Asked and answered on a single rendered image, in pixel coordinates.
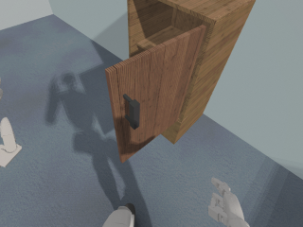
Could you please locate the robot left foot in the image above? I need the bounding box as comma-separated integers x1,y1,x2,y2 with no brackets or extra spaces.
125,203,135,224

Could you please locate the handle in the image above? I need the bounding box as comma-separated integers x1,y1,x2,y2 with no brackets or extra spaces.
123,94,140,130

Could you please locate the robot left thigh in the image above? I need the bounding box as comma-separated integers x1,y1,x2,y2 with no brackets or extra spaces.
102,209,134,227

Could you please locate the left robot hand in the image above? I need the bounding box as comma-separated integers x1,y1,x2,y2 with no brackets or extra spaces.
0,78,22,167

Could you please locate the right robot hand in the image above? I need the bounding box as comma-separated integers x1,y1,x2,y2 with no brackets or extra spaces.
208,177,244,226

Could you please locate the cupboard door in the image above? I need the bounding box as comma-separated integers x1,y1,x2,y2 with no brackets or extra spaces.
104,25,206,164

